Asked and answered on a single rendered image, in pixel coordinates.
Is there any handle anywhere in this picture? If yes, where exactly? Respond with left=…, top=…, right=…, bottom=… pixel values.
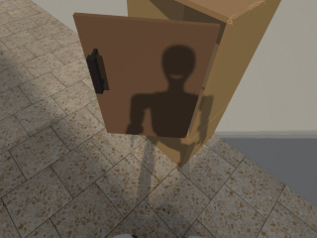
left=86, top=49, right=105, bottom=94

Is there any cupboard door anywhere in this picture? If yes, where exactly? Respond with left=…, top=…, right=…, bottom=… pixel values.
left=72, top=12, right=221, bottom=139

